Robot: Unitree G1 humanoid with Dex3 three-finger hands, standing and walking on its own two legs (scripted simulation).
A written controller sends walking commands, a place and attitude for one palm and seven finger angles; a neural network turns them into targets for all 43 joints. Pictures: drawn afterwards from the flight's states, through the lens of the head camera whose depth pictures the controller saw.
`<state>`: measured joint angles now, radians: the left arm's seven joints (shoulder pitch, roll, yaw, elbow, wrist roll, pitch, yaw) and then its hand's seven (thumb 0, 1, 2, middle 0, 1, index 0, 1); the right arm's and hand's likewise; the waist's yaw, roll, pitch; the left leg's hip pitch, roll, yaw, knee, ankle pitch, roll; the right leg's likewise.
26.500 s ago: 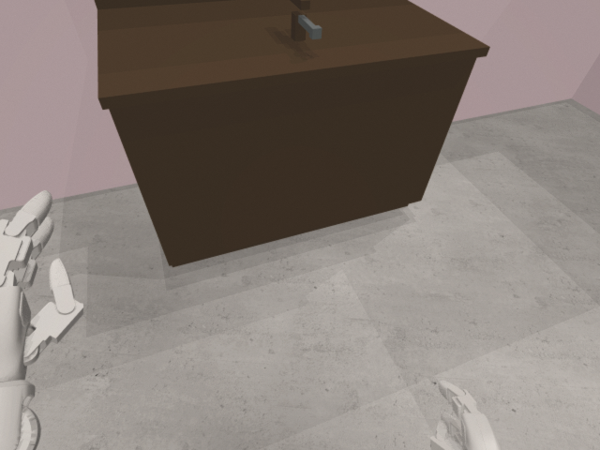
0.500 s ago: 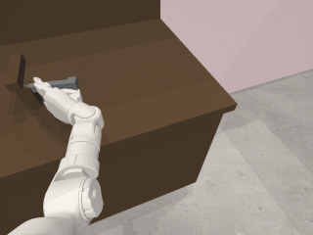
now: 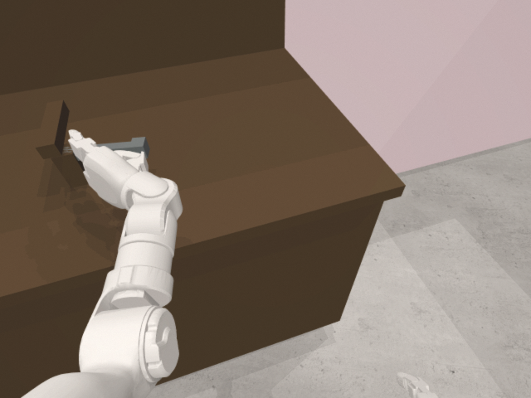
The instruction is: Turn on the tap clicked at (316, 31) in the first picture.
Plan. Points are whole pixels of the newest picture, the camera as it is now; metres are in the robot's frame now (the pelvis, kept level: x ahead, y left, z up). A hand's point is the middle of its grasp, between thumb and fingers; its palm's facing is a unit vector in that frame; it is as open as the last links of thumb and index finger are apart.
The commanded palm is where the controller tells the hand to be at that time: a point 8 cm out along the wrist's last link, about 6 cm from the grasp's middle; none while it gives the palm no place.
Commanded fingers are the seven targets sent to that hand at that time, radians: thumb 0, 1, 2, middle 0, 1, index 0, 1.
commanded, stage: lift the hand up off the lever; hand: left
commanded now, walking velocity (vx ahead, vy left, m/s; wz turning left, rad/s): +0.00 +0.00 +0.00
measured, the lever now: (139, 148) +0.51 +0.26 +0.11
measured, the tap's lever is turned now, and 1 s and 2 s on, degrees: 78 78 78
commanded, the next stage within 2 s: draw the hand back beside the body in 1.06 s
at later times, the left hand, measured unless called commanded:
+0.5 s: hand (138, 149) +0.43 +0.22 +0.17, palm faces +0.84 -0.54 -0.11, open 7.8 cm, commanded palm +0.38 +0.23 +0.17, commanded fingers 0.00 0.90 0.90 -0.15 -0.15 -0.15 -0.15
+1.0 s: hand (137, 144) +0.43 +0.21 +0.18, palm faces +0.82 -0.57 -0.07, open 7.8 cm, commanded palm +0.37 +0.23 +0.18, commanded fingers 0.00 0.90 0.90 -0.15 -0.15 -0.15 -0.15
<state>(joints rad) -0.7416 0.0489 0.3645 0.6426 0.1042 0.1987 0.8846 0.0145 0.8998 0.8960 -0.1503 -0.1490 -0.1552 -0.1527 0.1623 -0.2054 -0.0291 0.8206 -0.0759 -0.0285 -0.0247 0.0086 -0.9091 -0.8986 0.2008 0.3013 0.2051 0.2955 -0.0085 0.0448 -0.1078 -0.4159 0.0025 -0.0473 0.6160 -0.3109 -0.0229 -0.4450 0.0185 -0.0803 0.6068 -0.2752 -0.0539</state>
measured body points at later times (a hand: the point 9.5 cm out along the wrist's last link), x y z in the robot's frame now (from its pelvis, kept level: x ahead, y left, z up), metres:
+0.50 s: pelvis -0.01 +0.00 +0.00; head +0.00 -0.02 +0.45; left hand +0.39 +0.24 +0.18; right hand +0.11 -0.25 -0.13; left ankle +0.00 +0.14 -0.73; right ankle +0.02 -0.08 -0.73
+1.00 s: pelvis +0.01 +0.00 +0.01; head +0.01 -0.02 +0.46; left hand +0.38 +0.24 +0.19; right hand +0.16 -0.23 -0.11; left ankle +0.00 +0.14 -0.73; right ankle +0.02 -0.08 -0.73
